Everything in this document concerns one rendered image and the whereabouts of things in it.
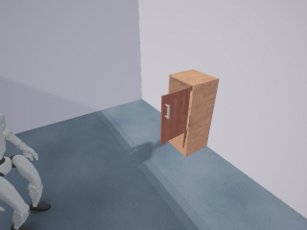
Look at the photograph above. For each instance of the robot left shin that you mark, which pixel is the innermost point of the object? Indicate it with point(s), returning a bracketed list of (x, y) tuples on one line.
[(35, 196)]

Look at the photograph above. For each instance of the cupboard door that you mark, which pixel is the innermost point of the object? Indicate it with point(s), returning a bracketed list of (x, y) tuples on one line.
[(179, 107)]

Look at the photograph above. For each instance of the robot shin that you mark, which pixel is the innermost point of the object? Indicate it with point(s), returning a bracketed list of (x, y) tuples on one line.
[(18, 219), (35, 196)]

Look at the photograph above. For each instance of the left robot hand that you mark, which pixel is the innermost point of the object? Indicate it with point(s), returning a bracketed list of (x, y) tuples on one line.
[(30, 153)]

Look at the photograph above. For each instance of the left robot forearm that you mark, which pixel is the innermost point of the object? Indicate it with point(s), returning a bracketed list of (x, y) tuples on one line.
[(17, 142)]

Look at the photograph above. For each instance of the handle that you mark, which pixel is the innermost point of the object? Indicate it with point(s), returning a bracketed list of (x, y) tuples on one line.
[(168, 111)]

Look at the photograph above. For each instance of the robot right shin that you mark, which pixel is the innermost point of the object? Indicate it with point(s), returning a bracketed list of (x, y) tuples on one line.
[(18, 219)]

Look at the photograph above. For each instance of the robot left upper arm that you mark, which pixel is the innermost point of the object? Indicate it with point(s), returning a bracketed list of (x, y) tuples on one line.
[(6, 131)]

